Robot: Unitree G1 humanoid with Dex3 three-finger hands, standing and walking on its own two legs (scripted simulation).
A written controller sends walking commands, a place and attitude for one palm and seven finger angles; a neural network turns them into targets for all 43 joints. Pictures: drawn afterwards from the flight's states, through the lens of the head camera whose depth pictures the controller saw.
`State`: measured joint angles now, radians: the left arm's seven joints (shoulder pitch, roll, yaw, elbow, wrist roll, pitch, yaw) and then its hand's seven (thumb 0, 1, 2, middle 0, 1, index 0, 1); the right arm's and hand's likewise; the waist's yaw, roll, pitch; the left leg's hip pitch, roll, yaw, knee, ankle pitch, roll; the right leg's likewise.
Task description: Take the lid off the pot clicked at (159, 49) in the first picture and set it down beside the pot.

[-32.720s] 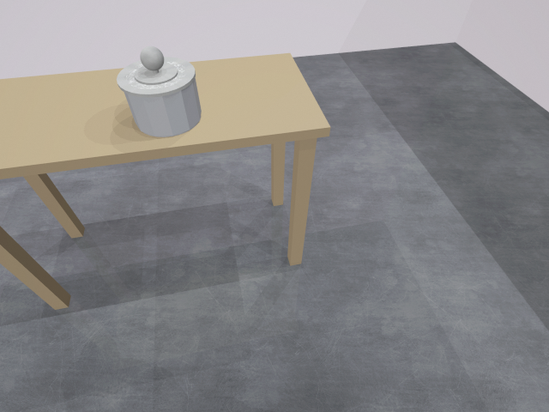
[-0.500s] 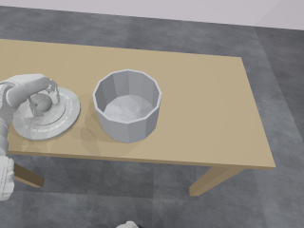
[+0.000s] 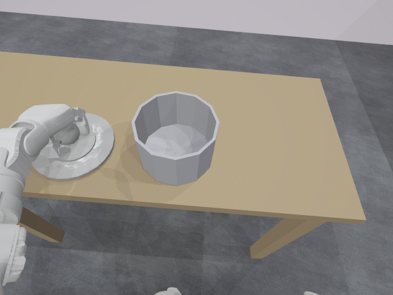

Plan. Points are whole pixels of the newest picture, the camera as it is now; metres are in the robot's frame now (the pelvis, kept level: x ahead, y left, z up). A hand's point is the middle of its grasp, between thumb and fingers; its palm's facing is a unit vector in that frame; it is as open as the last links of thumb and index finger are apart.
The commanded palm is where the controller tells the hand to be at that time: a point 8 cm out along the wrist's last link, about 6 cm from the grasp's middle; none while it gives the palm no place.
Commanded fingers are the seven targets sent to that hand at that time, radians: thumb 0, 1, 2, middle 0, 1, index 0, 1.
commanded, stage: open the fingers wide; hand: left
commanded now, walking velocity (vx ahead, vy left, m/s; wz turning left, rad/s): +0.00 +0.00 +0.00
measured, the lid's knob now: (66, 132) +0.44 +0.30 +0.03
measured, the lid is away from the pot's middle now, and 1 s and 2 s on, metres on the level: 0.24 0.24 0.24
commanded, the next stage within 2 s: raise the empty hand in 0.70 s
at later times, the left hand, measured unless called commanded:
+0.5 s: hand (57, 140) +0.41 +0.30 +0.04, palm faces -0.42 -0.08 -0.90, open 10.4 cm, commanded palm +0.42 +0.30 +0.10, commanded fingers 0.00 -0.06 0.74 -0.39 -0.78 -0.39 -0.78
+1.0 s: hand (52, 135) +0.41 +0.31 +0.06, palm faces -0.39 -0.08 -0.92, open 11.1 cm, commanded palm +0.42 +0.30 +0.13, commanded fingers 0.00 -0.06 0.75 -0.39 -0.78 -0.39 -0.78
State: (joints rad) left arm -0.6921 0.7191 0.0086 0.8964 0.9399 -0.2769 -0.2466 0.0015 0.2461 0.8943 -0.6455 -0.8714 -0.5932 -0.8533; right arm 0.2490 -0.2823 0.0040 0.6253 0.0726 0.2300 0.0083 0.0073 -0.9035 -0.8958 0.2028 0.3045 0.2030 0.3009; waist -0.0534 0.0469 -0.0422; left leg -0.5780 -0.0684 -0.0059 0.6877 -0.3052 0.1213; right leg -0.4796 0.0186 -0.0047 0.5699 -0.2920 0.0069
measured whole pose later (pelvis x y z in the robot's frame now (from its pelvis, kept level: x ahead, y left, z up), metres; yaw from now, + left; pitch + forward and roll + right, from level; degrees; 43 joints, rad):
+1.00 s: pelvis +0.00 +0.00 +0.00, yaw +0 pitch +11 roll -4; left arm -0.70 0.74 0.01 0.86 0.92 -0.28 -0.27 0.00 -0.05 0.74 -0.41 -0.78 -0.40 -0.78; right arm 0.27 -0.29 0.00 0.63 0.07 0.23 0.01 0.01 -0.90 -0.90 0.20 0.30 0.20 0.30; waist -0.05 0.05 -0.04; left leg -0.55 -0.07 -0.01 0.67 -0.30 0.12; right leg -0.45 0.02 -0.01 0.55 -0.28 0.01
